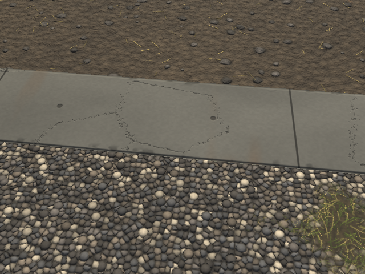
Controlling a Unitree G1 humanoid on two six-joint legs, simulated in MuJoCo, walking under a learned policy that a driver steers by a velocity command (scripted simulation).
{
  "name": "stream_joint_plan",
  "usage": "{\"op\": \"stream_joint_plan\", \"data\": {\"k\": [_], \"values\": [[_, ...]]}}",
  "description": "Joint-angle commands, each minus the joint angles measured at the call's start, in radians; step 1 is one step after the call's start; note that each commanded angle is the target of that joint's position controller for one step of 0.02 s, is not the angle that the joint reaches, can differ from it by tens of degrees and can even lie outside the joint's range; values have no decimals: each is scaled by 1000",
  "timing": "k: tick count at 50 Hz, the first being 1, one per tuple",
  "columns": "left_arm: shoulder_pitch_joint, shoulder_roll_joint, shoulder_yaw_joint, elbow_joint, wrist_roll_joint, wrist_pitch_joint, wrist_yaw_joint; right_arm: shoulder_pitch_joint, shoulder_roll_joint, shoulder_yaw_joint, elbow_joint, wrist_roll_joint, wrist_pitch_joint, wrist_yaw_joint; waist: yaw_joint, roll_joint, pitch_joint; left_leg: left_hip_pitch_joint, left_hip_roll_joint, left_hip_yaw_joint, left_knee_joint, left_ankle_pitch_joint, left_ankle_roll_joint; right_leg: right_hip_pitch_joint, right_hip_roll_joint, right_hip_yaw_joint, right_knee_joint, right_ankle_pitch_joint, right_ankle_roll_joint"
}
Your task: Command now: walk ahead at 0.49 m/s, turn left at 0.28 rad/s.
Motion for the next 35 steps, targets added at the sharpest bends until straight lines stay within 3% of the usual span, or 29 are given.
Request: {"op": "stream_joint_plan", "data": {"k": [1, 5, 9, 12, 14, 16, 17, 18, 19, 20, 21, 22, 23, 24, 27, 30, 35], "values": [[44, 74, 14, -16, 0, -11, -7, 28, -32, -8, -72, -3, -9, 4, -13, -90, -48, -183, 113, -18, -50, 48, 2, 173, -274, 313, -255, 26, -200], [80, 141, 30, 10, -14, -9, -1, -96, -16, 11, -127, -23, -12, 8, 4, -76, -11, -219, 146, 27, -290, 175, -21, 142, -278, 217, -308, 101, -217], [130, 169, 32, 30, -28, 9, 2, -227, -24, 19, -159, -13, -22, 21, 48, -92, 5, -139, 106, 80, -524, 345, -32, 134, -238, 119, -288, 117, -171], [185, 180, 30, 56, -37, 22, 0, -306, -46, 15, -195, -3, -25, 31, 70, -107, 18, -126, 89, 86, -611, 339, -20, 205, -275, 134, -253, 77, -150], [190, 191, 32, 65, -39, 34, 1, -318, -66, 8, -210, -2, -29, 38, 56, -113, 19, -97, 74, 96, -659, 285, 5, 250, -302, 145, -212, 75, -133], [172, 192, 28, 64, -37, 46, 5, -200, -103, -16, -180, -10, -31, 37, -23, -108, -38, 90, 28, 136, -716, 254, 37, 247, -272, 108, -62, 255, -96], [172, 159, 16, 59, -27, 47, 7, -40, -157, -43, -135, -13, -30, 29, -91, -75, -132, 304, 46, 109, -722, 253, 70, 179, -215, 53, 147, 321, -63], [176, 96, -11, 22, 5, 41, 11, 143, -255, -69, -110, -23, -23, 17, -144, 110, -277, 572, 279, -176, -736, 275, 143, -31, -140, -15, 513, 33, -16], [277, 14, -33, 16, -18, 18, 6, 163, -295, -72, -102, -28, -19, 28, -81, 335, -356, 779, 420, -608, -896, 79, 281, -367, -5, 50, 778, -441, 13], [218, 137, -5, 24, -40, 4, 3, 129, -192, -47, -110, -18, -25, 34, -98, 178, -265, 706, 393, -585, -929, 12, 248, -473, -68, 132, 882, -416, 0], [143, 162, 5, 2, -49, -1, 1, 57, -150, -33, -123, -14, -29, 36, -79, 122, -164, 592, 358, -432, -930, 88, 210, -495, -115, 119, 871, -310, -17], [111, 144, 4, 2, -37, 4, 6, -14, -125, -24, -135, -18, -30, 41, -47, 39, -120, 476, 310, -323, -949, 198, 191, -444, -156, 105, 829, -223, -10], [96, 131, 7, -1, -22, 12, 9, -58, -102, -19, -140, -22, -31, 45, -22, 28, -80, 391, 270, -244, -980, 269, 182, -407, -180, 104, 769, -167, -2], [111, 115, 7, 1, -20, 24, 7, -74, -92, -17, -136, -28, -34, 46, 4, 51, -76, 337, 249, -196, -1010, 312, 176, -351, -197, 108, 740, -131, 4], [99, 82, 5, -5, -15, 50, 10, -48, -107, -25, -105, -26, -50, 43, 24, 33, -53, 293, 226, -102, -1056, 451, 192, -345, -194, 96, 670, -56, 25], [-6, 69, 4, -41, -7, 52, 10, 8, -122, -29, -68, -22, -43, 26, 1, 13, -17, 322, 222, -50, -1076, 499, 187, -417, -190, 93, 511, 71, 43], [-176, 46, -8, -89, -15, 39, -7, 81, -143, -30, -20, -15, -31, 11, -58, 22, 28, 353, 200, 18, -1095, 416, 151, -373, -148, 51, 243, 249, 33]]}}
